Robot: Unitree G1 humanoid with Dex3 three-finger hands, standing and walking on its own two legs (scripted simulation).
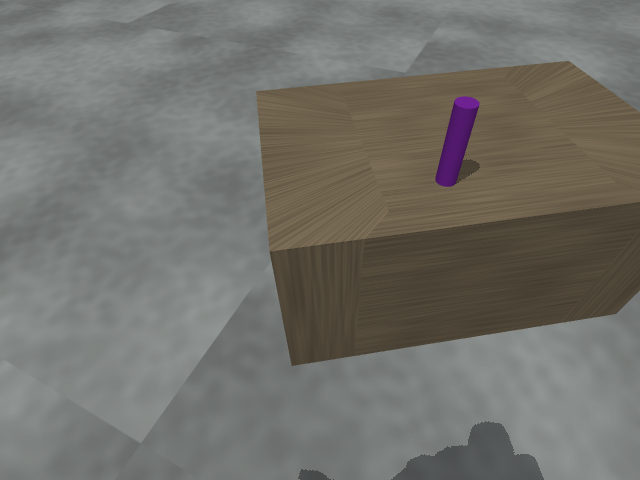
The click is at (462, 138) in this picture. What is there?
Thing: slim round
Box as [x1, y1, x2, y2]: [435, 97, 479, 186]
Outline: 471,97 458,97 454,101 435,178 436,181 441,185 450,186 455,183 479,104 477,100
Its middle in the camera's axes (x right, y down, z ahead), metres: +0.32 -0.22 +0.93
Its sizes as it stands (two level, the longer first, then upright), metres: 0.054 0.054 0.219
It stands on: a support 0.60 m high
